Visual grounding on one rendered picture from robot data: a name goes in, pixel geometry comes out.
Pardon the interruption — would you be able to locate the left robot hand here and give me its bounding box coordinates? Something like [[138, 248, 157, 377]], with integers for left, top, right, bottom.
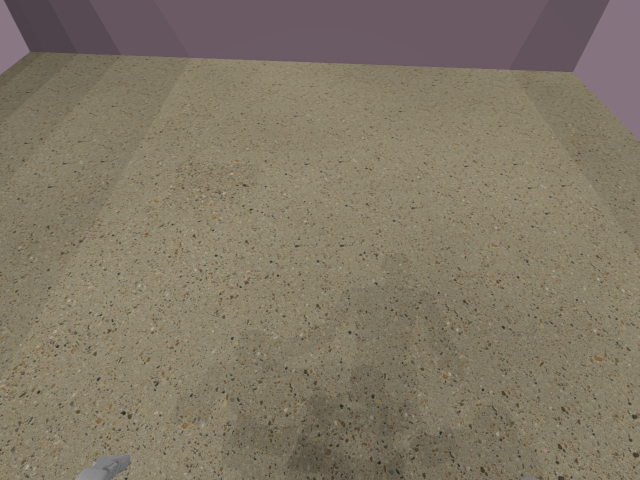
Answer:
[[75, 454, 130, 480]]

